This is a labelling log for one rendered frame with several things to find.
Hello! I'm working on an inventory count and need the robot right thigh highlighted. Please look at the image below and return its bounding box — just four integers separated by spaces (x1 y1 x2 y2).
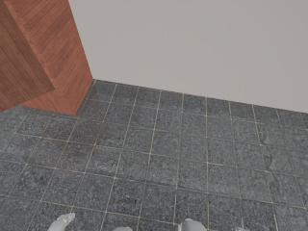
177 219 207 231

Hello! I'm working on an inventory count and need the cupboard door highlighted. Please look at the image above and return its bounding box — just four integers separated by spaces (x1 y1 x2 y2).
0 0 55 113

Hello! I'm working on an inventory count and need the robot left hand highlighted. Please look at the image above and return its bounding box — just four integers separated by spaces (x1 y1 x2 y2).
47 213 75 231

